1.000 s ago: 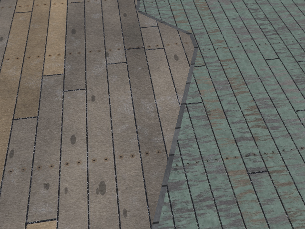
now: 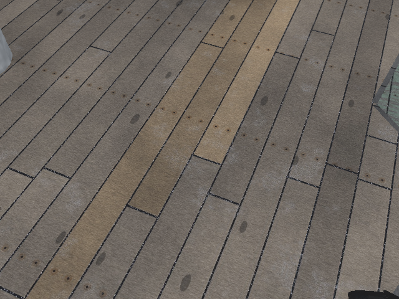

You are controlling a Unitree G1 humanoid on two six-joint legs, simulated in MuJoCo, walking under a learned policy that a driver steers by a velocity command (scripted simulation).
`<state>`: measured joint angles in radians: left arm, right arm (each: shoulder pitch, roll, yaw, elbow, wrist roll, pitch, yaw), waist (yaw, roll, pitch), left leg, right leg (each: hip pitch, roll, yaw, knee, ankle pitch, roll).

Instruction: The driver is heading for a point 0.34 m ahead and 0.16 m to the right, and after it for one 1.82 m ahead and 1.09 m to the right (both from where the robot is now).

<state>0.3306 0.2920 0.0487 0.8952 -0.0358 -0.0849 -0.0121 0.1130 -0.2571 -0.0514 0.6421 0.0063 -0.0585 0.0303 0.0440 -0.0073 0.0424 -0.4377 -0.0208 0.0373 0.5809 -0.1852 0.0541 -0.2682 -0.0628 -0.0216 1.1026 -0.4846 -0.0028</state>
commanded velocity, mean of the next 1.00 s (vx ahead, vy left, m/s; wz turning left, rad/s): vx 0.30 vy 0.00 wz -0.44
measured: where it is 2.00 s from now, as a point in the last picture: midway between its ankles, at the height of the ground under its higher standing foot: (308, 256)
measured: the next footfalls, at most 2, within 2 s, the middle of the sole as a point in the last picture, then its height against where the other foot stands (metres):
right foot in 0.46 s outside the picture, level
left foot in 0.92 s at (213, 269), level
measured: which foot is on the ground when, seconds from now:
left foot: down 0.00-0.46, up 0.48-0.90, down 0.92-1.00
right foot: up 0.00-0.44, down 0.46-0.92, up 0.94-1.00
